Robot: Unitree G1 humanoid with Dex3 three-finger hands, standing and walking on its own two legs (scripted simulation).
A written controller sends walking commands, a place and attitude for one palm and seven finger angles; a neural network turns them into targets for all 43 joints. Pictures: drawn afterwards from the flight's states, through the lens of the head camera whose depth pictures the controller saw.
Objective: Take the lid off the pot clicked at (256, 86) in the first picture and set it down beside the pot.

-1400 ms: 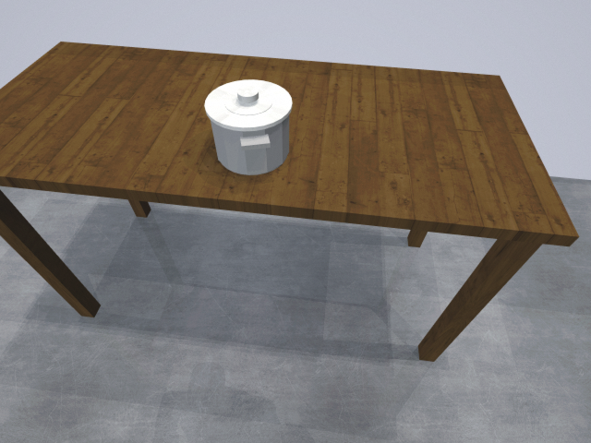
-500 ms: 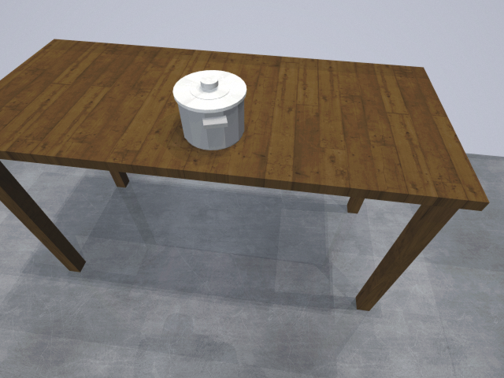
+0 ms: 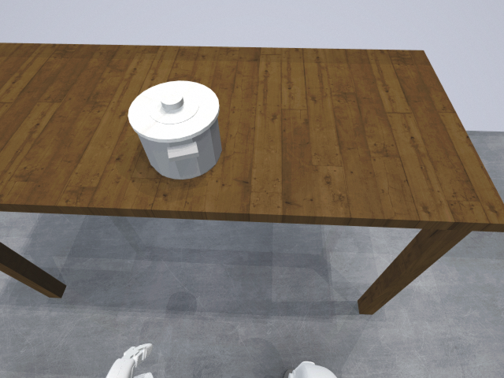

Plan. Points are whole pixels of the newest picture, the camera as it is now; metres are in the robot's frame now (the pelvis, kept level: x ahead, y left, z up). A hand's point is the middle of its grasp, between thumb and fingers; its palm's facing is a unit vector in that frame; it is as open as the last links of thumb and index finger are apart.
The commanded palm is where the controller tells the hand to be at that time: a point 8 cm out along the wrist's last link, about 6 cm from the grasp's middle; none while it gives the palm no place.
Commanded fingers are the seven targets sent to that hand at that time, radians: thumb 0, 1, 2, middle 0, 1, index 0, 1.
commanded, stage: come to a stop and stand still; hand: left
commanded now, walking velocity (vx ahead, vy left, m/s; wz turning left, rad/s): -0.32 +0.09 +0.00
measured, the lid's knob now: (172, 100) +0.56 +0.15 +0.12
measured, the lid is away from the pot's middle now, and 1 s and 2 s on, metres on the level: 0.00 0.00 0.00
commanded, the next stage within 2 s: look again from close up in 0.92 s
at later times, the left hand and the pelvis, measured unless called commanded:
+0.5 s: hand out of the picture +0.07 +0.24 -0.18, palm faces +0.07 -0.97 -0.24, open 7.3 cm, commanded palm none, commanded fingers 0.00 0.90 0.90 -0.20 -0.30 -0.20 -0.30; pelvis +0.03 +0.03 +0.00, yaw +0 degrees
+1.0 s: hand out of the picture -0.03 +0.17 -0.17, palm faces +0.05 -0.99 -0.12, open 7.4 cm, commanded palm none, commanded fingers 0.00 0.90 0.90 -0.20 -0.30 -0.20 -0.30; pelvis +0.00 +0.02 +0.01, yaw +1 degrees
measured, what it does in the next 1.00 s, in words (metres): steps on the spot: right foot, then left foot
